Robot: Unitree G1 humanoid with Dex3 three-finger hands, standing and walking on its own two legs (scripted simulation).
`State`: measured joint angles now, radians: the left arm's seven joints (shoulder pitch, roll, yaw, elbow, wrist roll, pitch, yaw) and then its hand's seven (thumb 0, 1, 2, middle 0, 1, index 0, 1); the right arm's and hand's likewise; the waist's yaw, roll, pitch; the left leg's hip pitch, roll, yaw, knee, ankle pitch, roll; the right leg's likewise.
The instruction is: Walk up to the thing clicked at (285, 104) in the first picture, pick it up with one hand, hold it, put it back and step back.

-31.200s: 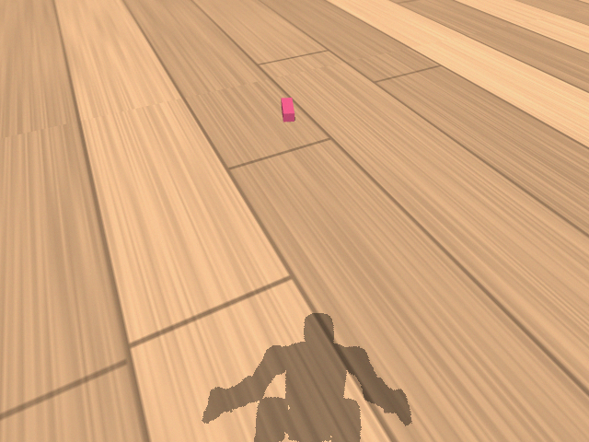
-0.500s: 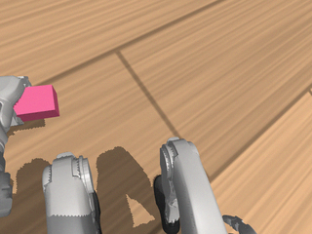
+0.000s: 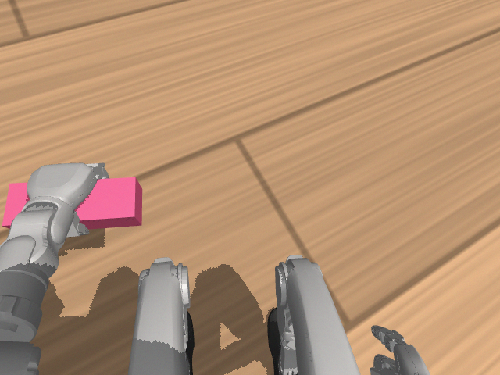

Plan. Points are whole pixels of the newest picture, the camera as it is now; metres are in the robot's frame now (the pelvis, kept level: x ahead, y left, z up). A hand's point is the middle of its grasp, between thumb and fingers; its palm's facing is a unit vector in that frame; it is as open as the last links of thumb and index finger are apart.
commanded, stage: lift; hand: left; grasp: from above
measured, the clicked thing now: (79, 205) +0.41 +0.29 -0.12
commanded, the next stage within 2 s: hold in 0.94 s
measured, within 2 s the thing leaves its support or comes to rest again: neither
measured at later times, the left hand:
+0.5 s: hand (10, 196) +0.34 +0.26 +0.10, palm faces -0.46 -0.09 -0.88, open 10.3 cm
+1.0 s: hand out of the picture +0.37 +0.24 +0.18, palm faces -0.46 -0.10 -0.88, open 10.3 cm
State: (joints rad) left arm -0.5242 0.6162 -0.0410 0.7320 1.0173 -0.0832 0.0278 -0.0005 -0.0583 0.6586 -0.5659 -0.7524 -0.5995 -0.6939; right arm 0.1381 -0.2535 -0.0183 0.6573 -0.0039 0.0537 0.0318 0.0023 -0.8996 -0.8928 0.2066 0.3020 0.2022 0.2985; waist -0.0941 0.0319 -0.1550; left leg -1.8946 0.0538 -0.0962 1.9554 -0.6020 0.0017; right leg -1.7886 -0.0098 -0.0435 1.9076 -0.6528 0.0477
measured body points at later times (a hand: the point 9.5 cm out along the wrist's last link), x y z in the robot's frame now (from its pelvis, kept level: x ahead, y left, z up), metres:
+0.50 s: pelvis +0.03 +0.00 +0.18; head +0.11 +0.02 +0.62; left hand +0.36 +0.26 +0.15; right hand +0.15 -0.26 +0.06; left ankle +0.10 +0.12 -0.44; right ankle +0.09 -0.14 -0.44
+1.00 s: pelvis +0.07 +0.00 +0.26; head +0.12 +0.00 +0.71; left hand +0.39 +0.24 +0.23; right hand +0.17 -0.27 +0.14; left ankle +0.10 +0.12 -0.44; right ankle +0.09 -0.14 -0.44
